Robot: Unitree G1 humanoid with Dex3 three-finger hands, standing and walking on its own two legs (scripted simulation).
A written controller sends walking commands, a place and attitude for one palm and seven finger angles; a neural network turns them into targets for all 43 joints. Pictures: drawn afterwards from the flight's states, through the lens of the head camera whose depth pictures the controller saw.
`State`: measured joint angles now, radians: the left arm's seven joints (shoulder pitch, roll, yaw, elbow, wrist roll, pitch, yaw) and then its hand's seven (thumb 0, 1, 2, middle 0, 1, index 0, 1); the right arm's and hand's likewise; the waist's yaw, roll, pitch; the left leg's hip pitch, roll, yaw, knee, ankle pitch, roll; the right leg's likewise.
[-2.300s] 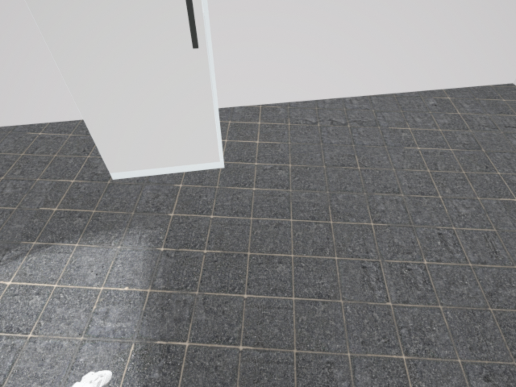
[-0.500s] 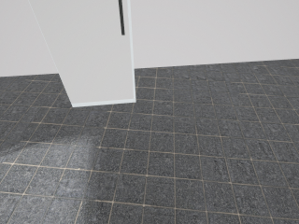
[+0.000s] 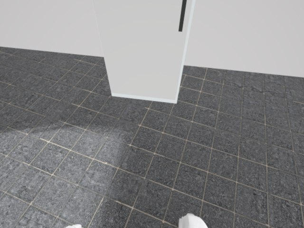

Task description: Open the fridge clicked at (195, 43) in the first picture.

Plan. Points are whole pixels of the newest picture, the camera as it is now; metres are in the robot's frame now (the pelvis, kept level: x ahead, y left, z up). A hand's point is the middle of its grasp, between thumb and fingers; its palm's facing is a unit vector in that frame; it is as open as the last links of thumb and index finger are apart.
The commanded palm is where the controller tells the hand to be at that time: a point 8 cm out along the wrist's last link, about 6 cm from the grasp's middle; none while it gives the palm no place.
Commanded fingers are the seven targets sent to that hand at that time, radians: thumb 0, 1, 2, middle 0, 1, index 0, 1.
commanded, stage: walk to a spot facing it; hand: right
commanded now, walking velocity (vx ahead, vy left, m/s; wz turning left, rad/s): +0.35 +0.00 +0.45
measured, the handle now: out of the picture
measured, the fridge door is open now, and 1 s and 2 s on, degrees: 0 0 0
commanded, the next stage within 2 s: none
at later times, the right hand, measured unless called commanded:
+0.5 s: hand (232, 177) +0.32 -0.28 -0.17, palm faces -0.22 +0.96 -0.18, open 7.4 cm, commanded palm none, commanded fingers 0.00 -0.90 -0.90 0.20 0.30 0.20 0.30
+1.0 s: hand (180, 125) +0.55 -0.11 -0.18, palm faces -0.54 +0.82 -0.20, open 7.3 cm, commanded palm none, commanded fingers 0.00 -0.90 -0.90 0.20 0.30 0.20 0.30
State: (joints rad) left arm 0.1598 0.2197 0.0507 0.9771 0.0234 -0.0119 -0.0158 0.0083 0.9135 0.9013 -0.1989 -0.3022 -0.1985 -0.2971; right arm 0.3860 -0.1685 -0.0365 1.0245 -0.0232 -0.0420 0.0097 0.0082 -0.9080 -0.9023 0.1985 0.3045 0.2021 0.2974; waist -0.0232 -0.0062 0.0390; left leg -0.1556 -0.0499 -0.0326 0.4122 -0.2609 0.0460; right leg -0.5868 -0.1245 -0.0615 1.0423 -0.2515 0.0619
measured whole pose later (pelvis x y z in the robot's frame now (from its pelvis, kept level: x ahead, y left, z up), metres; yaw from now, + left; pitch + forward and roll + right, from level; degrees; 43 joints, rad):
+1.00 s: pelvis +0.38 +0.00 -0.01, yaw +34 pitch -1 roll +1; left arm 0.24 0.15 0.04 0.97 0.02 -0.01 0.02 0.01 0.91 0.90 -0.20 -0.30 -0.20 -0.30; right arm 0.18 -0.20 -0.06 0.96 -0.01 -0.03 0.00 0.01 -0.91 -0.90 0.20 0.30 0.20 0.30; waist 0.03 0.01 0.10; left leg -0.31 -0.07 0.08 0.55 -0.22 0.09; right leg -0.51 -0.18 -0.06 1.28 -0.38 0.08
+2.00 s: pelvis +0.47 +0.02 +0.00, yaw +72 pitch +1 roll -2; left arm 0.22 0.24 0.06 0.94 0.02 0.06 0.02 0.01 0.91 0.90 -0.20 -0.30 -0.20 -0.30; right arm 0.12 -0.19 -0.05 0.89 -0.01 0.02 -0.01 0.01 -0.91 -0.90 0.20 0.30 0.20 0.30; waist 0.04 -0.05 0.08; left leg -0.28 -0.02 0.01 0.52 -0.25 0.06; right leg -0.50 -0.15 -0.06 1.11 -0.39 0.11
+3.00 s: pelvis +0.45 +0.00 +0.00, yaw +107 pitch +1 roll -1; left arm 0.27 0.26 0.07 0.98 0.03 0.05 -0.01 0.01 0.91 0.90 -0.20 -0.30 -0.20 -0.30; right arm 0.20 -0.18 -0.05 0.91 -0.01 -0.01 0.00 0.01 -0.91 -0.90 0.20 0.30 0.20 0.30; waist 0.03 -0.06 0.04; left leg -0.18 -0.02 0.04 0.47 -0.30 0.06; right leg -0.51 -0.15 -0.09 1.11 -0.34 0.09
